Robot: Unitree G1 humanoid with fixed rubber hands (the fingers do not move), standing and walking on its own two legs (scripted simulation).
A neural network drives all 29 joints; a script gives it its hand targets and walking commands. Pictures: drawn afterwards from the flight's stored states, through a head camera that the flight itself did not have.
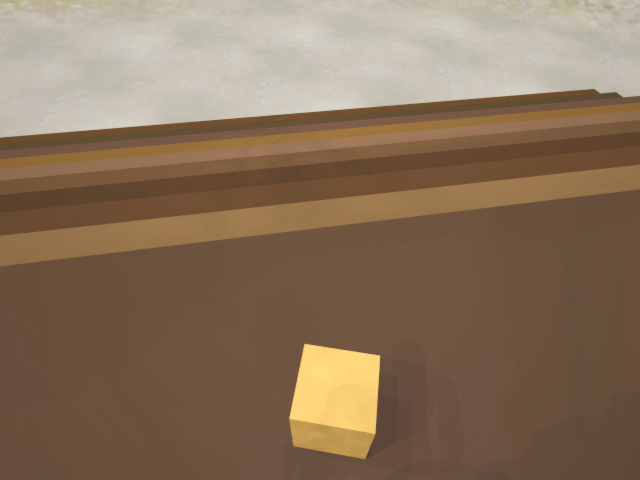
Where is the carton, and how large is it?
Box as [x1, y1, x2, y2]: [289, 344, 379, 458]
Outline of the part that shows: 304,344 289,417 293,445 364,458 375,432 379,355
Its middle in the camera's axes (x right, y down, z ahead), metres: +0.04 +0.46 +1.09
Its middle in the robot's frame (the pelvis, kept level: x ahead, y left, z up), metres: +0.44 -0.05 -0.65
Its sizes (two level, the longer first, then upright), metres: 0.210 0.200 0.250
